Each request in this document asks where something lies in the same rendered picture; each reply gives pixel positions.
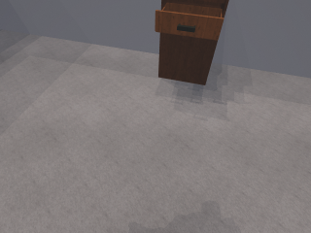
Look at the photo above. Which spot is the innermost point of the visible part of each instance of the cabinet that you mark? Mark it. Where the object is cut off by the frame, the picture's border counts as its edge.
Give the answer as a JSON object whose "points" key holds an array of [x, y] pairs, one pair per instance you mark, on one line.
{"points": [[184, 58]]}

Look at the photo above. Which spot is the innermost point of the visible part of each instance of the handle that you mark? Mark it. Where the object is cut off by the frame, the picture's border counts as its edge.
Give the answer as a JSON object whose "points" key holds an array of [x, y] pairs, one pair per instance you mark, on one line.
{"points": [[186, 28]]}

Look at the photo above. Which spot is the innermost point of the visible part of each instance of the drawer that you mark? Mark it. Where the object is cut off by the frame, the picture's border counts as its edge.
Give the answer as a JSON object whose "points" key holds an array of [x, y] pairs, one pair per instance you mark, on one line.
{"points": [[208, 21]]}

